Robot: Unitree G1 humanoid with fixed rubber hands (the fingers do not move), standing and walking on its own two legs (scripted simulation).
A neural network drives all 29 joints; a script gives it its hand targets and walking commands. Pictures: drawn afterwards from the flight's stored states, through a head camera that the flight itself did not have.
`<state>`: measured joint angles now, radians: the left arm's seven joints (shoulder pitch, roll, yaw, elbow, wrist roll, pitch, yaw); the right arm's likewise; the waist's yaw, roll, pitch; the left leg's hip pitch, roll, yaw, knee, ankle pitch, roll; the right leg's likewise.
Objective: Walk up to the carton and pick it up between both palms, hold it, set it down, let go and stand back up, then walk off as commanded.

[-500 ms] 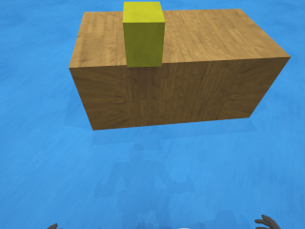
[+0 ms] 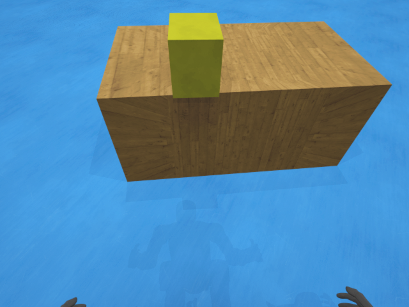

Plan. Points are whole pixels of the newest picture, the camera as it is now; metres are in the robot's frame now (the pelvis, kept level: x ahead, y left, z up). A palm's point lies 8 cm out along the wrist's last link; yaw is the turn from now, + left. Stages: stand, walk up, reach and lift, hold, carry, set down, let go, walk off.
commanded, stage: stand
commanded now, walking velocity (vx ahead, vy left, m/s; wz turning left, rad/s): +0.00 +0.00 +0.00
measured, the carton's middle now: (194, 55) +1.06 +0.03 -0.04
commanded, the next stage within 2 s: none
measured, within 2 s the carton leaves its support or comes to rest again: neither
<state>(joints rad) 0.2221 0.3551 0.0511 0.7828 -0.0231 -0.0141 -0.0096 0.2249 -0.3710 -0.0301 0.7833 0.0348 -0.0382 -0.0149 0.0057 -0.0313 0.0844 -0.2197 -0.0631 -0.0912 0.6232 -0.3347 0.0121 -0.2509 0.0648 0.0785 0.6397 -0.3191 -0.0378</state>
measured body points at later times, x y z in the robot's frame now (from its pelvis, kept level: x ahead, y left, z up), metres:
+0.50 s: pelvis +0.00 +0.00 +0.00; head +0.01 +0.01 +0.45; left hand +0.10 +0.30 -0.11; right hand +0.12 -0.30 -0.09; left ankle +0.00 +0.12 -0.73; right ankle +0.02 -0.10 -0.73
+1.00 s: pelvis -0.01 +0.00 +0.01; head +0.00 +0.01 +0.46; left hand +0.10 +0.30 -0.11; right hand +0.11 -0.30 -0.09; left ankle +0.00 +0.12 -0.73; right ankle +0.02 -0.10 -0.73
